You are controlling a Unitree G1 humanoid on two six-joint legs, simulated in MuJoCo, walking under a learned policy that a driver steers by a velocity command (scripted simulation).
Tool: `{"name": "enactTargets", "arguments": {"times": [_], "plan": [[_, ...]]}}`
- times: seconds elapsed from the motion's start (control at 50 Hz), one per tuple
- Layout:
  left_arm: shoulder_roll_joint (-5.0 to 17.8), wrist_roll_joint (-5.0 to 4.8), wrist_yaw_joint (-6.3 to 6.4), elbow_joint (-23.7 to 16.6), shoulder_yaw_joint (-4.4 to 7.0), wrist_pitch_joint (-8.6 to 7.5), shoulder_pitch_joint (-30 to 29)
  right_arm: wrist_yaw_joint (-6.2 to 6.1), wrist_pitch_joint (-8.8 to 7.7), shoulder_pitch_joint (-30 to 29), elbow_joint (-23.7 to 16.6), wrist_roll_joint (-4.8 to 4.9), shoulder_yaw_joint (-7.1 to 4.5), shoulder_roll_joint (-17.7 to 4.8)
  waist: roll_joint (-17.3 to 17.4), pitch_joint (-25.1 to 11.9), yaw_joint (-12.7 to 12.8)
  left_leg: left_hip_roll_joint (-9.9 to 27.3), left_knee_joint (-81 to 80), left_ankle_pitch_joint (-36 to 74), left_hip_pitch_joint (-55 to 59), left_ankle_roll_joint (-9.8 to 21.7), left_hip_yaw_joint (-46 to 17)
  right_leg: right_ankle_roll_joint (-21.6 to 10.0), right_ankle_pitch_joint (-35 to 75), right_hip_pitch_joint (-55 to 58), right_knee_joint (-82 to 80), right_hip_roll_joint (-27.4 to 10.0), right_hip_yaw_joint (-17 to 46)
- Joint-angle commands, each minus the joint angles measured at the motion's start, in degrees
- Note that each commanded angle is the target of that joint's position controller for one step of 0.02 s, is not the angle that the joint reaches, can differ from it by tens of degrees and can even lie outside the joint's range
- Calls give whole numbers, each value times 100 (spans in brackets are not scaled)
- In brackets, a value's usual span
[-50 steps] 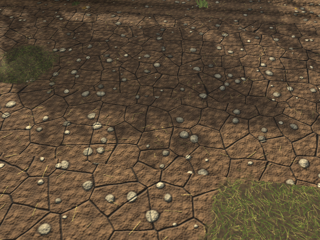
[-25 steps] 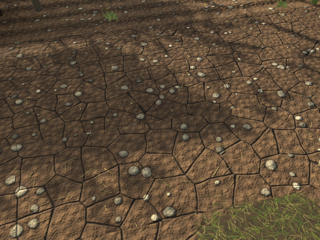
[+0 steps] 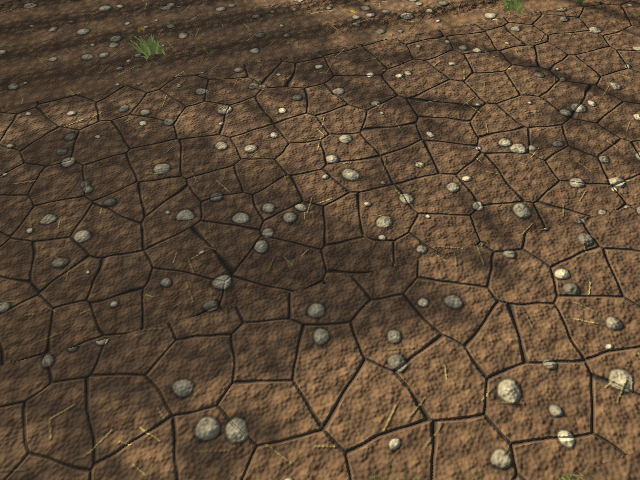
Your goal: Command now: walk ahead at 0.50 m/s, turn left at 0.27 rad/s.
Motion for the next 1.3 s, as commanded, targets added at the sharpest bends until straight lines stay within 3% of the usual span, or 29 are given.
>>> {"name": "enactTargets", "arguments": {"times": [0.02,0.12,0.18,0.2,0.24,0.26,0.28,0.3,0.32,0.36,0.4,0.46,0.48,0.56,0.62,0.7,0.72,0.74,0.76,0.8,0.82,0.86,0.92,1.0,1.1,1.22,1.24,1.26,1.3], "plan": [[225,219,-14,-258,-16,-181,-177,59,-7,168,-182,104,72,115,-372,102,-168,177,-683,1420,-56,-127,-207,-928,1154,-466,-1291,-1677,521],[476,470,-226,-18,-31,-61,125,265,-38,367,-236,-31,38,-45,-605,224,-374,-195,107,2373,1115,-248,-30,-729,1088,-1318,-606,-1588,-143],[615,315,-82,-130,-49,-144,-113,152,-157,-91,-553,-48,-93,-407,-442,361,-348,-201,-190,1259,450,-128,-14,-629,1510,-151,82,-1809,-78],[761,66,-36,-143,-6,-162,44,110,-183,-634,-775,22,-137,-485,-352,389,-140,-461,-1068,348,553,-138,472,-674,1968,145,250,-1700,-275],[1116,84,-49,-130,90,-89,247,41,-292,-134,-666,203,-169,-475,-395,232,-350,-1075,-1780,478,2171,-60,1137,-648,3522,-165,1623,-1539,-588],[932,155,-129,-16,79,-63,528,-102,-357,269,-592,282,-314,-860,-153,-211,-364,-1027,-2269,1512,2924,328,478,-416,3277,-450,2920,-1413,-543],[338,365,-218,-103,-96,-84,1128,-305,-336,1256,-492,203,-433,-1279,854,-1644,-460,-14,-2192,3470,5067,1818,-1565,272,631,-1735,4923,-780,-348],[193,113,-356,-423,-129,-230,544,-267,-314,2301,-110,-24,-393,-1257,898,-1829,-1047,1039,-3345,3416,5997,2731,-3839,571,-2950,-3600,6646,101,241],[402,-185,-413,-963,-78,-301,-1053,-219,-420,2606,226,-92,-488,-1140,304,-242,-1555,1061,-3721,2429,5109,2136,-3896,416,-2645,-5016,6722,-139,1128],[587,10,-147,-1159,-21,-246,-1384,-101,-435,1451,130,85,-217,-311,-200,-102,-812,808,-3397,1724,3417,1819,-2937,371,-1965,-4294,6198,-623,1207],[57,242,-34,-1041,-192,-90,-1037,-5,-358,509,-99,62,-60,-3,-36,316,-182,548,-3588,1614,1556,1651,-2376,296,-1381,-3372,5417,-882,1166],[-49,144,-87,-1311,-269,55,-1136,-47,-271,241,-214,117,-117,-448,-14,-9,-53,-403,-3442,1232,-231,1181,-1148,441,-374,-1673,3918,-613,373],[-104,232,-212,-1181,-346,16,-660,-90,-267,205,-297,-83,-113,-564,107,-108,74,-630,-3014,895,-999,1049,-972,407,820,-917,4668,-516,189],[209,255,-348,-1573,-385,-23,-1984,-424,-322,1841,29,45,109,-13,-242,-119,-1081,-715,-1282,-928,1253,842,-1696,434,3722,-3296,1563,-819,991],[279,190,-319,-1664,-375,137,-1716,-71,-210,1493,-175,-61,115,-505,27,336,-622,-689,-1349,-2189,-1077,995,-2179,550,3088,-804,1858,-674,487],[714,154,-213,-997,-192,137,-432,-87,-74,1568,-90,331,144,-689,-421,474,-107,-1173,976,-2262,415,461,-2378,513,3459,375,-594,-800,457],[1089,122,-187,-513,-1,69,894,58,46,1345,-154,278,195,-800,-308,371,475,-1183,2180,-1399,-88,129,-2241,204,3954,1541,-731,-1174,228],[1339,163,-262,-237,149,-9,1979,276,9,2311,-1,49,365,131,-1517,-1451,255,-1794,4833,-2439,-1684,-377,-1420,-1168,6511,4414,1988,-2147,903],[1429,194,-379,-649,142,17,1429,353,59,3156,23,141,352,281,-1558,-2387,-155,-1609,5929,-2844,-2816,-347,-951,-1878,6620,4999,2480,-2937,1824],[1210,284,-343,-930,138,171,407,199,172,1704,-615,112,301,-73,-1040,-976,105,-1009,6702,-1602,-4475,-503,-843,-1770,1196,2980,981,-3404,2952],[344,311,-376,-797,-137,118,295,70,182,1030,-576,158,247,-144,-333,-10,15,-659,6033,-354,-4483,-226,-923,-1235,-1153,1440,235,-2738,2538],[-375,292,-255,-929,-398,-57,-285,-11,166,940,-510,17,405,176,-17,661,-615,280,3337,1432,-3173,-38,-1229,-1421,-76,-799,-563,-2806,2120],[-91,119,15,-598,-376,-405,-33,163,113,-150,-589,9,289,9,-521,351,-132,80,-78,2825,-1229,-39,-242,-1168,382,-1430,-873,-1676,399],[913,83,-167,-40,-71,-291,651,206,215,-835,-948,122,328,102,-336,416,-228,-233,-1632,2177,-1116,-130,-231,-1207,3026,150,-780,-2196,441],[390,163,-196,386,-62,-196,1232,85,338,-1638,-1126,154,225,9,-425,446,8,-416,-2352,1995,-1048,-64,-81,-901,2887,1611,-701,-1979,-53],[912,159,-195,317,222,-53,965,-75,128,-850,-868,261,-206,-678,-715,-473,-605,-1054,-2252,1987,2940,488,491,-347,5065,272,1329,-1558,-781],[381,209,-281,280,10,-114,1530,-110,78,494,-442,327,-201,-764,-10,-1796,-756,-44,-2009,2385,5921,1307,-864,61,3378,-1828,2966,-1090,-723],[166,184,-493,178,-109,-152,1084,-242,127,1959,-100,168,-268,-1020,571,-2361,-1384,1286,-3388,2371,6950,2025,-3027,224,-1956,-2940,4500,-282,-291],[458,-86,-509,-198,93,-159,-500,-335,-73,1408,139,83,-426,-1074,-50,-224,-1243,1160,-4247,1096,4778,1261,-2333,-147,-1919,-3872,5304,-842,753]]}}
Velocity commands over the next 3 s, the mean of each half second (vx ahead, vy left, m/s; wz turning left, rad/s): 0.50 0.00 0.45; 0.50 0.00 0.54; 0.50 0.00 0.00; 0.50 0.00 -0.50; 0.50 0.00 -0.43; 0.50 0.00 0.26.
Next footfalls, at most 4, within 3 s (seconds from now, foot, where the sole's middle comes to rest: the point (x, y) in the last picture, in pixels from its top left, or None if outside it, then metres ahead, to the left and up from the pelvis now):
0.24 left None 0.22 0.15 -0.78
0.72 right None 0.57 -0.01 -0.97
1.22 left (202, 418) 0.71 0.37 -0.97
1.70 right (258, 329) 0.98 0.26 -0.97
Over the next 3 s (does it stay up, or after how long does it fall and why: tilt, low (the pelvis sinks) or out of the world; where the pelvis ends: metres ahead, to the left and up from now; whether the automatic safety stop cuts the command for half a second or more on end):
stays up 1.52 0.43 -0.37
